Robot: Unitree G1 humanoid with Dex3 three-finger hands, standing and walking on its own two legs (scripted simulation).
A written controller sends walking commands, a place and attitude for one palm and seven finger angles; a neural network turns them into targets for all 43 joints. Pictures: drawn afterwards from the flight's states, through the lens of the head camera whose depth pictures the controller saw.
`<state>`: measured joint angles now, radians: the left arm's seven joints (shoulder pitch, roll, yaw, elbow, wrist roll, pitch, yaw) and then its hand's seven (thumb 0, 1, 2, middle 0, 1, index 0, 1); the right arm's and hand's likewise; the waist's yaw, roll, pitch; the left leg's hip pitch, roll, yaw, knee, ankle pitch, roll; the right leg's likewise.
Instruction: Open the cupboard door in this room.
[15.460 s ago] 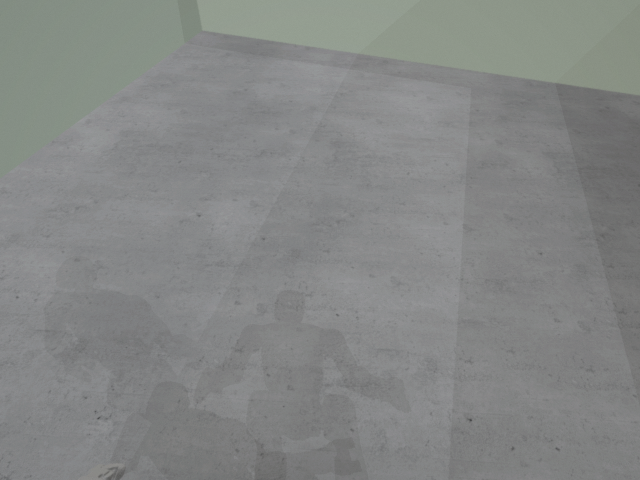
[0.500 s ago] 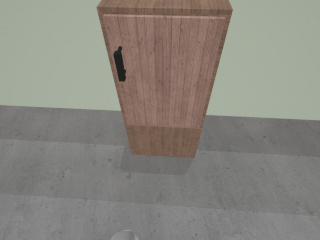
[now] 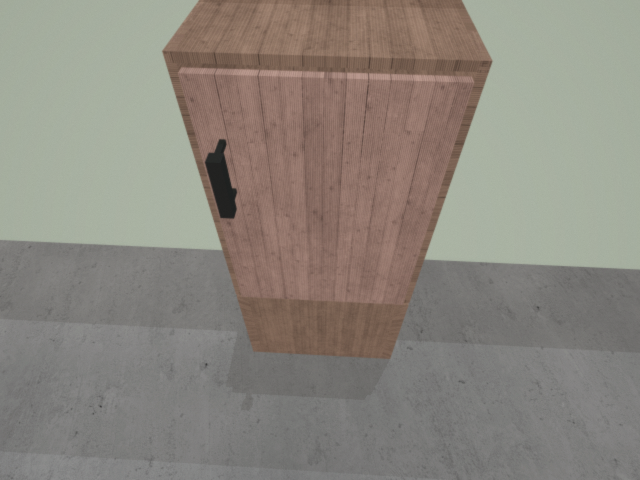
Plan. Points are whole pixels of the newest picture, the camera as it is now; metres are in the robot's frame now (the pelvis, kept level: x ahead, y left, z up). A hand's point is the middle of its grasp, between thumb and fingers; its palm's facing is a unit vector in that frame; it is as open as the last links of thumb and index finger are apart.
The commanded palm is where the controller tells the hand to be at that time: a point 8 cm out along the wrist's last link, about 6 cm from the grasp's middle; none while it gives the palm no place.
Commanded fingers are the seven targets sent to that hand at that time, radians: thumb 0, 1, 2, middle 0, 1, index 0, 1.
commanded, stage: come to a stop and stand still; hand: left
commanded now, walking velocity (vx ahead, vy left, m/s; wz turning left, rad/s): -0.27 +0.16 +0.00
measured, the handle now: (224, 179) +0.56 +0.19 +0.04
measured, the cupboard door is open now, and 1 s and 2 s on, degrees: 0 0 0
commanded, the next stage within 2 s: look again from close up in 1.00 s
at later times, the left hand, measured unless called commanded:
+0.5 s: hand out of the picture +0.01 +0.23 -0.17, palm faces +0.07 -0.96 -0.26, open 7.4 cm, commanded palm none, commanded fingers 0.00 0.90 0.90 -0.20 -0.30 -0.20 -0.30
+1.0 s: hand out of the picture -0.05 +0.20 -0.17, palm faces +0.06 -0.98 -0.17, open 7.3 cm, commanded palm none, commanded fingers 0.00 0.90 0.90 -0.20 -0.30 -0.20 -0.30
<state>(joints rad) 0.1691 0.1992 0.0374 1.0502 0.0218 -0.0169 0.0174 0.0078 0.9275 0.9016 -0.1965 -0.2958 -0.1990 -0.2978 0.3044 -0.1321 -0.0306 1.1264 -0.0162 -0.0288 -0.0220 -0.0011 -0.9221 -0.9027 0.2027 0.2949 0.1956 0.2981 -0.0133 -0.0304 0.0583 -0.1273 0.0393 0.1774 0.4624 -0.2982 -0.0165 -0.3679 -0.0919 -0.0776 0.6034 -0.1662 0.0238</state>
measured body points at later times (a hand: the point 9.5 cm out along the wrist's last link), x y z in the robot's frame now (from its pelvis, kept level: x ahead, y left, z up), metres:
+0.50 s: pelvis -0.03 +0.03 -0.01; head -0.06 +0.02 +0.44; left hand +0.01 +0.28 -0.15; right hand +0.06 -0.22 -0.14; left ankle -0.04 +0.14 -0.73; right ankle +0.06 -0.10 -0.73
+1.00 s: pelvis -0.05 +0.03 +0.00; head -0.06 +0.04 +0.45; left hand -0.05 +0.25 -0.16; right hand -0.07 -0.19 -0.15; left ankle -0.05 +0.13 -0.73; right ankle -0.01 -0.07 -0.74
